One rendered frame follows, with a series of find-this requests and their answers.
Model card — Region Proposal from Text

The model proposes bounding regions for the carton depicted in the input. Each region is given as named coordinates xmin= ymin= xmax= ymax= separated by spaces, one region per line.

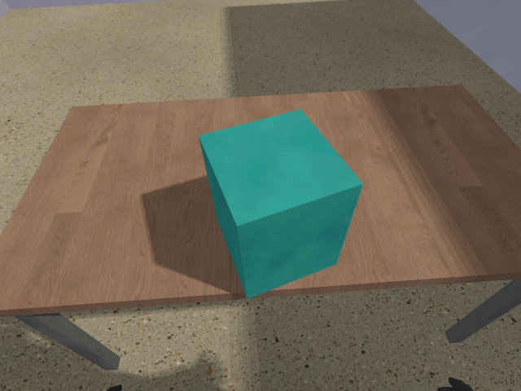
xmin=199 ymin=109 xmax=362 ymax=299

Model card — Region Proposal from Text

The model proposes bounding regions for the table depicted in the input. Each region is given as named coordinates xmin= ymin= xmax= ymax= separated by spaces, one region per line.
xmin=0 ymin=85 xmax=521 ymax=371

